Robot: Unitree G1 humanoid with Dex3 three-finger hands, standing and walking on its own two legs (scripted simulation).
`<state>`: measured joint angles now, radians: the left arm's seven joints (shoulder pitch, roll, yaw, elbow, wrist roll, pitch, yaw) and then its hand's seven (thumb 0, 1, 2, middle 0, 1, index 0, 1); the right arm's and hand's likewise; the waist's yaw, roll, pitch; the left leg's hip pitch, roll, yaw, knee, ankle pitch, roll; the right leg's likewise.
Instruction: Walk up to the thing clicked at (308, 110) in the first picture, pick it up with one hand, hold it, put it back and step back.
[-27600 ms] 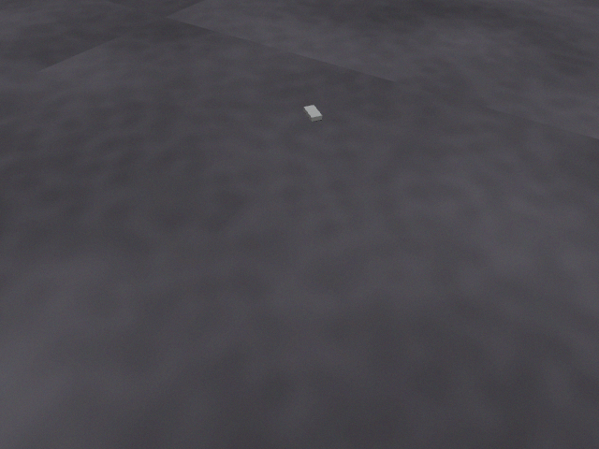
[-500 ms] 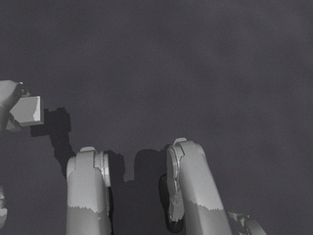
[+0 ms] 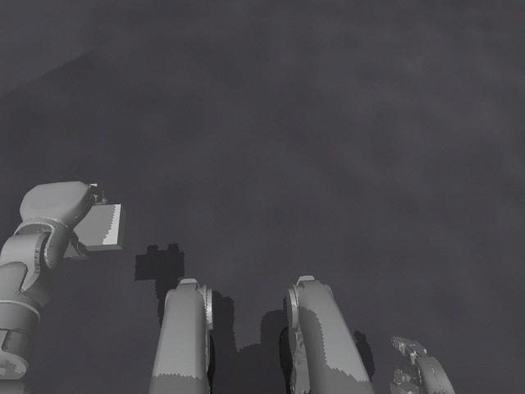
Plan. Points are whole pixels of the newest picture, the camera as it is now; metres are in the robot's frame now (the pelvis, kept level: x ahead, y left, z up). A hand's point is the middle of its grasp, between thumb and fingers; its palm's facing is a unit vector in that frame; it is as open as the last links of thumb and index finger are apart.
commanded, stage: lift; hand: left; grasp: from above
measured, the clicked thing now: (81, 228) +0.39 +0.30 -0.12
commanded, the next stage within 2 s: hold in 0.86 s
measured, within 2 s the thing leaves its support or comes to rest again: neither
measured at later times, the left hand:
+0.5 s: hand (41, 207) +0.35 +0.26 +0.07, palm faces -0.47 -0.10 -0.88, open 9.6 cm
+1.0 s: hand (31, 151) +0.38 +0.24 +0.14, palm faces -0.47 -0.11 -0.87, open 9.6 cm
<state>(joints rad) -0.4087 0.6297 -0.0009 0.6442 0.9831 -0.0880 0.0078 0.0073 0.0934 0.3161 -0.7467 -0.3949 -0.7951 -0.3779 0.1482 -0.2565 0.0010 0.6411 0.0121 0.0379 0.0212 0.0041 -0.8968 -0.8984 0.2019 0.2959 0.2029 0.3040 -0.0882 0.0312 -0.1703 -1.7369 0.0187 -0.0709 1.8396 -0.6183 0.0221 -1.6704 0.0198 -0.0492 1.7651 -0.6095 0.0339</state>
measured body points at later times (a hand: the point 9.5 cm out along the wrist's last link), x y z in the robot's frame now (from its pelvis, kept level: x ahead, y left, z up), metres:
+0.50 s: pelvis +0.04 +0.00 +0.16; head +0.12 +0.01 +0.60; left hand +0.37 +0.26 +0.12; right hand +0.15 -0.27 +0.05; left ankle +0.09 +0.11 -0.48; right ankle +0.09 -0.14 -0.48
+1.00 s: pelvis +0.08 +0.00 +0.23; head +0.13 +0.00 +0.67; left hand +0.40 +0.24 +0.19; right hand +0.18 -0.26 +0.11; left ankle +0.09 +0.11 -0.48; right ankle +0.09 -0.14 -0.48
